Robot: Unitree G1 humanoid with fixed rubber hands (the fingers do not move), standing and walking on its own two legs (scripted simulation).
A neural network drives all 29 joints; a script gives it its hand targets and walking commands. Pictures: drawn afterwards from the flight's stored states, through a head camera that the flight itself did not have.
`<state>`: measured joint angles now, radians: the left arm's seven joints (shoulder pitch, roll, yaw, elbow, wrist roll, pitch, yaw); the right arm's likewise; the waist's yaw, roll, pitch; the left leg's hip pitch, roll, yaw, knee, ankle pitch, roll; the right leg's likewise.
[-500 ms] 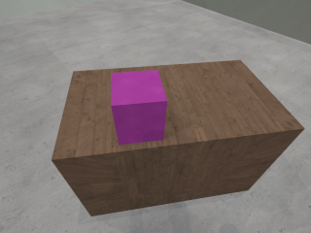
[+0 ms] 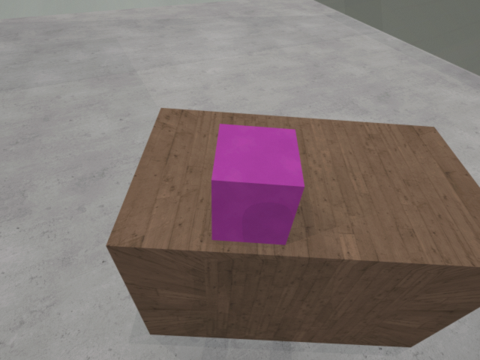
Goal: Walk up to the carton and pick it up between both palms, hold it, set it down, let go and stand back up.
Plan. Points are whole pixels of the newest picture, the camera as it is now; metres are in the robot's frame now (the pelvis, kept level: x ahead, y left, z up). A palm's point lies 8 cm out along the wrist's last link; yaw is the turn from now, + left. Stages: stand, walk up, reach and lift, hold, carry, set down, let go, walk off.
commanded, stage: stand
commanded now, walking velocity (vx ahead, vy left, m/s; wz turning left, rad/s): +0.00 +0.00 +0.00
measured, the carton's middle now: (253, 185) +0.50 +0.01 -0.02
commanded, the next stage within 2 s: none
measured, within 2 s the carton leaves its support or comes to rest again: neither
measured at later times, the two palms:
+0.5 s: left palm out of the picture +0.00 +0.23 -0.14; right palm out of the picture -0.01 -0.22 -0.13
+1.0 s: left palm out of the picture -0.06 +0.20 -0.13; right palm out of the picture -0.03 -0.22 -0.13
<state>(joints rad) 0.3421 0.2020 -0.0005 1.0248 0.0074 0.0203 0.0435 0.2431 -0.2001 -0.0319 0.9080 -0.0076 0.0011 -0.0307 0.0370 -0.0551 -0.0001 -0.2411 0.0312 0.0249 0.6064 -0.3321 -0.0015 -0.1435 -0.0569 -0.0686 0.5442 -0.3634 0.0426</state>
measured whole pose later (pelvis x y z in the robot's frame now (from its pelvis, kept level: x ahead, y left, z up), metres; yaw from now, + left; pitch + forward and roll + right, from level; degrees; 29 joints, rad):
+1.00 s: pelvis -0.01 -0.01 +0.01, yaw +1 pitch -2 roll +0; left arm 0.31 0.13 -0.01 1.18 0.00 -0.01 0.05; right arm 0.31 -0.12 0.00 1.13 0.00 -0.01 -0.05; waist 0.00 0.00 0.06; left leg -0.17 0.03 0.02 0.40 -0.20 -0.02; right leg -0.08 -0.05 -0.09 0.37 -0.25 0.03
